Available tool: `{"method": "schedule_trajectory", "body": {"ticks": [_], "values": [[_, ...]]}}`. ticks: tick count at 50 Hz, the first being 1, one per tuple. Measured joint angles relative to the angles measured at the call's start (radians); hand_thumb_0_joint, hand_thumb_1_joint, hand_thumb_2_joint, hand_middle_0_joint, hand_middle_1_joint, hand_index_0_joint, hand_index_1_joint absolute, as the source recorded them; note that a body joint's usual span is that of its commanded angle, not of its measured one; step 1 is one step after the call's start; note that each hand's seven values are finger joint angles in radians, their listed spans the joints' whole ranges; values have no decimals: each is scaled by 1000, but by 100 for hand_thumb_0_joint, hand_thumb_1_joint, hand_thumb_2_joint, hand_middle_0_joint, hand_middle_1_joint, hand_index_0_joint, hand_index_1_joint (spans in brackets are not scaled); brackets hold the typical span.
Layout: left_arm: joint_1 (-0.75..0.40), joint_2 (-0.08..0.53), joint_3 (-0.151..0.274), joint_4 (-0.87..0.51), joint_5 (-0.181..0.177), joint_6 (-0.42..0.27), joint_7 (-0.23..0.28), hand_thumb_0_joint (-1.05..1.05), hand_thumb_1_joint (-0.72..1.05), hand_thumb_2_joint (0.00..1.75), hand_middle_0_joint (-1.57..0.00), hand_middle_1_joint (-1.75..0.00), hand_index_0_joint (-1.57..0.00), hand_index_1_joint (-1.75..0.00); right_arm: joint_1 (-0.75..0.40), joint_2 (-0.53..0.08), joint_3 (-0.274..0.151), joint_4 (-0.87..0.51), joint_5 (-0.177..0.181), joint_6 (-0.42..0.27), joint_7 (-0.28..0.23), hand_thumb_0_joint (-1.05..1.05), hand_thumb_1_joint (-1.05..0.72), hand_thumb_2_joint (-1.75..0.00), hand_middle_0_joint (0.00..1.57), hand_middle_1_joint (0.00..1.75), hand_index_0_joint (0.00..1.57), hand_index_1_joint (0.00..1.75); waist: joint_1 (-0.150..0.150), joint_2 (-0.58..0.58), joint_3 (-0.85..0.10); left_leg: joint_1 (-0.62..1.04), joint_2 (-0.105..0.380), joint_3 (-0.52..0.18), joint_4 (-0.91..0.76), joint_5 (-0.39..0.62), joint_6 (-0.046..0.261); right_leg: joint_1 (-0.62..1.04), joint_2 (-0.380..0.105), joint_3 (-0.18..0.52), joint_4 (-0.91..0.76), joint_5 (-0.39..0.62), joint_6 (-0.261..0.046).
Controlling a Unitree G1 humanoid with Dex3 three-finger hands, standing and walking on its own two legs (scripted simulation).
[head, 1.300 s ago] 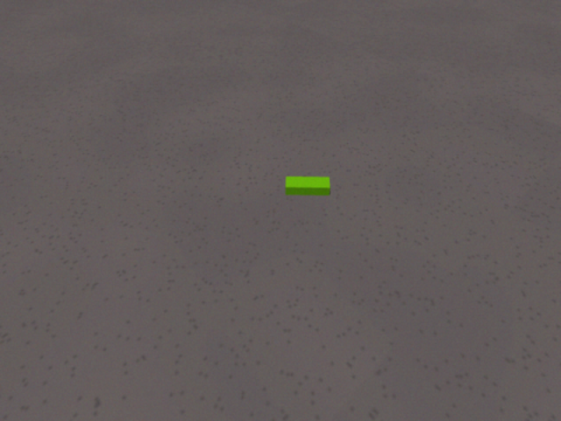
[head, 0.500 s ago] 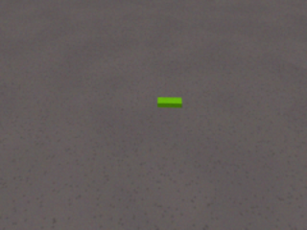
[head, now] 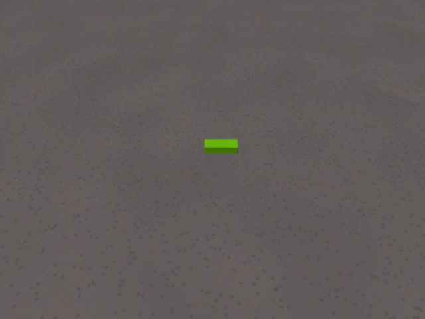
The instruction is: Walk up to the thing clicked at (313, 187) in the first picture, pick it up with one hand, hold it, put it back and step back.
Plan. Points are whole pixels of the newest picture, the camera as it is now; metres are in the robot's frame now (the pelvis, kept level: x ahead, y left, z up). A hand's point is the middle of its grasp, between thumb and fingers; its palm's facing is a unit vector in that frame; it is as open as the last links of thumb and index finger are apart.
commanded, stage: walk up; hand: left
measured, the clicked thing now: (220, 146) +1.33 +0.00 -0.75
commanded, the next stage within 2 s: none
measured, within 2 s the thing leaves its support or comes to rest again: neither
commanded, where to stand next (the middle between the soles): +0.93 -0.26 m, yaw +0 degrees
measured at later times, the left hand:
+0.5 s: hand (152, 307) +0.20 +0.16 -0.15, palm faces -0.01 -0.95 -0.33, open 7.4 cm
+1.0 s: hand (186, 181) +0.53 +0.12 -0.14, palm faces -0.14 -0.92 -0.38, open 7.4 cm
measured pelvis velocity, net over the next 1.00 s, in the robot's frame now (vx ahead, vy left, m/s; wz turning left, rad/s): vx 0.41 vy -0.16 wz -0.07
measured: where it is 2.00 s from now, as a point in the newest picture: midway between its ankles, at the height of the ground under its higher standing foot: (268, 217)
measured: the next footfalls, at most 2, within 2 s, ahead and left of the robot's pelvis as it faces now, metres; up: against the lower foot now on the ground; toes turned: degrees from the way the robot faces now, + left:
right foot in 0.16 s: +0.18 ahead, -0.21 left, +0.00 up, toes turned -5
left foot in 0.60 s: +0.38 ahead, +0.02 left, +0.00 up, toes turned +3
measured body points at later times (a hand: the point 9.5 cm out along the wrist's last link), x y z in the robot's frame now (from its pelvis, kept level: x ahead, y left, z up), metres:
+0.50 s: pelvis +0.18 -0.11 -0.01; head +0.19 -0.10 +0.44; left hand +0.20 +0.21 -0.13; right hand +0.26 -0.43 -0.12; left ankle +0.29 +0.02 -0.71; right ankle +0.14 -0.20 -0.74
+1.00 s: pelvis +0.41 -0.16 -0.02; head +0.42 -0.17 +0.43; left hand +0.54 +0.16 -0.11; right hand +0.41 -0.49 -0.13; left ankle +0.34 +0.01 -0.74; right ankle +0.53 -0.31 -0.73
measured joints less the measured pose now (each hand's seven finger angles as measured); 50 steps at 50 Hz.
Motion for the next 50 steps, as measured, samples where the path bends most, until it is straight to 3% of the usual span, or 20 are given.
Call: {"method": "schedule_trajectory", "body": {"ticks": [7,9,10,12,14,16,23,29,31,32,35,38,45,50], "values": [[41,30,22,-41,-7,-8,-35,1,90,90,-20,-30,-20,-30,58,-77,-35,-8,-11,23,3,1,-90,-90,21,30,21,30,4,13,11,82,58,36,76,-125,-55,-10,-85,-39,-201,128,16],[46,20,28,-44,-4,-25,-29,1,90,90,-20,-30,-20,-30,56,-99,-40,-11,-12,33,-1,1,-90,-90,21,30,20,30,4,52,14,56,104,17,211,-220,-25,12,-57,-70,-197,206,31],[45,9,30,-52,-1,-37,-22,1,90,90,-20,-30,-20,-30,51,-107,-41,-11,-11,39,-5,1,-90,-90,21,30,20,30,5,83,21,13,123,-19,334,-266,2,12,-35,-96,-155,176,29],[53,-14,26,-74,-2,-52,-8,1,90,90,-20,-30,-20,-30,40,-101,-33,-14,2,53,-8,1,-91,-90,20,30,20,30,24,94,24,-100,69,-77,589,-291,13,24,-22,-114,-118,120,16],[73,-38,13,-86,-11,-53,-2,1,90,90,-20,-30,-20,-30,17,-90,-21,-20,12,51,0,1,-91,-90,20,30,20,30,45,92,24,-200,18,-62,739,-250,17,66,-14,-112,-160,113,-3],[96,-58,-1,-87,-18,-54,3,1,90,90,-20,-30,-20,-30,-3,-80,-9,-39,26,37,9,1,-91,-90,20,30,20,30,54,95,26,-283,2,-36,777,-185,21,123,-2,-116,-234,131,-13],[161,-56,-16,-102,-24,-63,13,1,90,90,-20,-30,-20,-30,-12,-36,7,-112,21,23,45,1,-91,-90,20,30,20,30,69,64,22,-416,42,-5,535,-48,-12,263,46,-132,-392,128,-35],[176,-28,-19,-144,-21,-68,11,1,90,90,-20,-30,-20,-30,-5,-30,1,-124,15,18,47,1,-91,-90,21,30,20,30,74,29,35,-356,56,15,260,47,-9,326,58,-148,-366,23,-20],[178,-15,-21,-150,-24,-62,14,1,90,90,-20,-30,-20,-30,-10,-25,-5,-131,12,3,37,1,-91,-90,21,30,20,30,68,-9,46,-313,26,39,220,115,-5,316,23,-139,-267,-51,-17],[174,-15,-21,-149,-28,-56,19,1,90,90,-20,-30,-20,-30,-15,-21,-7,-141,4,-6,31,1,-91,-90,21,30,20,30,66,-29,53,-304,12,58,243,91,-6,282,2,-121,-165,-61,-26],[163,-25,-33,-140,-30,-39,30,1,90,90,-20,-30,-20,-30,-7,-19,-6,-180,12,-25,19,1,-91,-90,21,30,20,30,29,-17,52,-264,22,60,269,17,0,138,39,-57,156,-81,-31],[143,-7,-34,-143,-34,-43,28,1,90,90,-20,-30,-20,-30,25,-9,7,-198,27,-29,10,1,-91,-90,21,30,20,30,5,-27,43,-179,26,65,201,8,-9,14,26,-24,258,-14,-24],[76,22,-9,-183,-37,-44,-1,1,90,90,-20,-30,-20,-30,100,-25,21,-191,31,-27,13,1,-90,-90,21,30,21,30,-7,-30,49,-36,33,78,123,-47,-37,-126,-83,-30,2,139,15],[43,13,-3,-177,-30,-42,-21,1,90,90,-20,-30,-20,-30,128,-58,14,-181,33,-15,12,1,-90,-90,21,30,21,30,-26,6,40,18,58,78,162,-142,-77,-75,-89,-69,-210,249,0]]}}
